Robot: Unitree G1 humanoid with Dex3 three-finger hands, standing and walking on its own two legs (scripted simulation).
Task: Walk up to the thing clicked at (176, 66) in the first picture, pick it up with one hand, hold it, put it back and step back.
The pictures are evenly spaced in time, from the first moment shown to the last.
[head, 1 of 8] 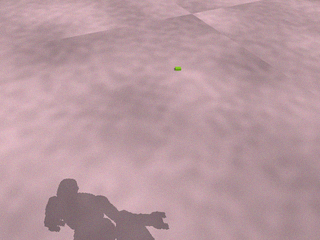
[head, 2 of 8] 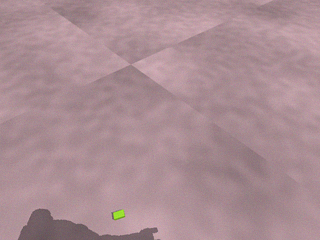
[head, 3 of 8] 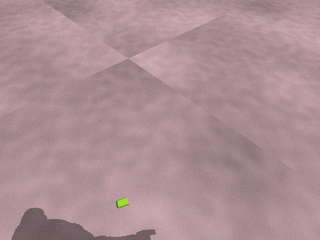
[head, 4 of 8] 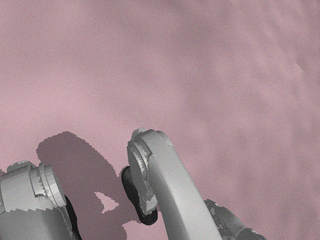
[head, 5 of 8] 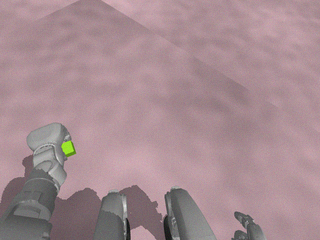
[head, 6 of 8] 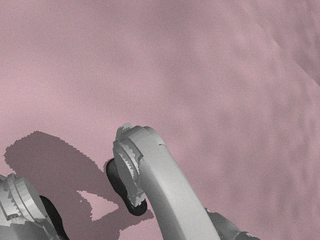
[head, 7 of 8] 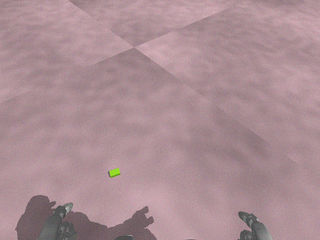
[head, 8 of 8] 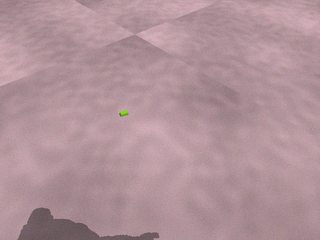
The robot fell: no
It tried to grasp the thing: yes
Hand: left
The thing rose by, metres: 0.65
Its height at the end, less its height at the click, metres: +0.00
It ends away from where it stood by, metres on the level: 0.13
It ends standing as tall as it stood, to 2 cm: yes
